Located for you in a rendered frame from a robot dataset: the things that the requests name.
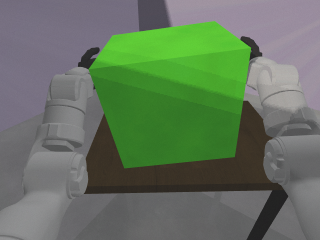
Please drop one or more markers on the carton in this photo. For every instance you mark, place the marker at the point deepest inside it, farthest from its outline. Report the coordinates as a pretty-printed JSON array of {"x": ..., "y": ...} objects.
[{"x": 173, "y": 95}]

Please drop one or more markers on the left robot forearm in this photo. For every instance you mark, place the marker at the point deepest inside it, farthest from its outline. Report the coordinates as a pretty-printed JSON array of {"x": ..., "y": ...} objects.
[{"x": 65, "y": 108}]

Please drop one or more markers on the table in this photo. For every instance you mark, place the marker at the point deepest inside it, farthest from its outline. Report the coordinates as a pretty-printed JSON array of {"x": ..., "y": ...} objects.
[{"x": 244, "y": 172}]

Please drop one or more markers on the right robot hand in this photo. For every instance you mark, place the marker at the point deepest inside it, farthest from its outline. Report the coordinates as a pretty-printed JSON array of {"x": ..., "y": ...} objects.
[{"x": 255, "y": 52}]

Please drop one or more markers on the left robot hand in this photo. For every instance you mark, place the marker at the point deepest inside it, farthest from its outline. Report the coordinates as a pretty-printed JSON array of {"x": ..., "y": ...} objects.
[{"x": 86, "y": 62}]

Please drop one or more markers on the right robot upper arm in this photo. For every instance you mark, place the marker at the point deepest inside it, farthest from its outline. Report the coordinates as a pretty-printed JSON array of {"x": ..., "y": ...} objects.
[{"x": 294, "y": 163}]

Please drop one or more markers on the right robot forearm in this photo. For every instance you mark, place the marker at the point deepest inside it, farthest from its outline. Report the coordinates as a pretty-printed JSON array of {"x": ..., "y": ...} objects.
[{"x": 282, "y": 98}]

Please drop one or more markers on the left robot upper arm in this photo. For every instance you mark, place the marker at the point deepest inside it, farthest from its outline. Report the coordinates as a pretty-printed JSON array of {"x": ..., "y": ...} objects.
[{"x": 52, "y": 179}]

